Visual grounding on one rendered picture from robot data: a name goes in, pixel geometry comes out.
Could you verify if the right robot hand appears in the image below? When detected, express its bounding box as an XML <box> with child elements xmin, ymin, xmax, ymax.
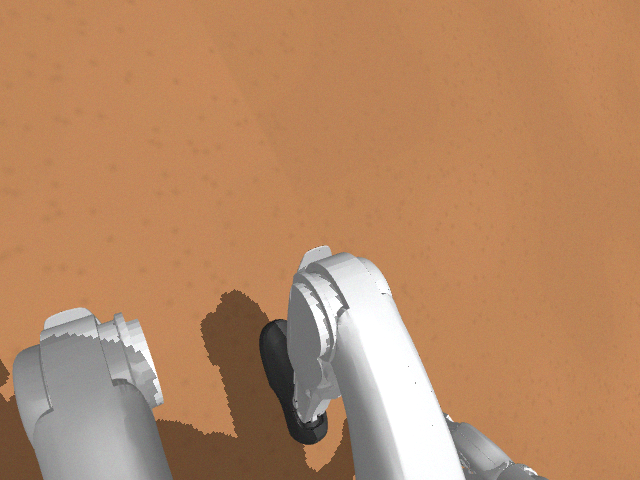
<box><xmin>443</xmin><ymin>412</ymin><xmax>515</xmax><ymax>480</ymax></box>

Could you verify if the right robot foot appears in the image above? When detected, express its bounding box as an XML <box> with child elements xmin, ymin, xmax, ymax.
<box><xmin>259</xmin><ymin>319</ymin><xmax>328</xmax><ymax>445</ymax></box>

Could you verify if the right robot arm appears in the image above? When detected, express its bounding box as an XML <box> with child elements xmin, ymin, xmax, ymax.
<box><xmin>497</xmin><ymin>464</ymin><xmax>549</xmax><ymax>480</ymax></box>

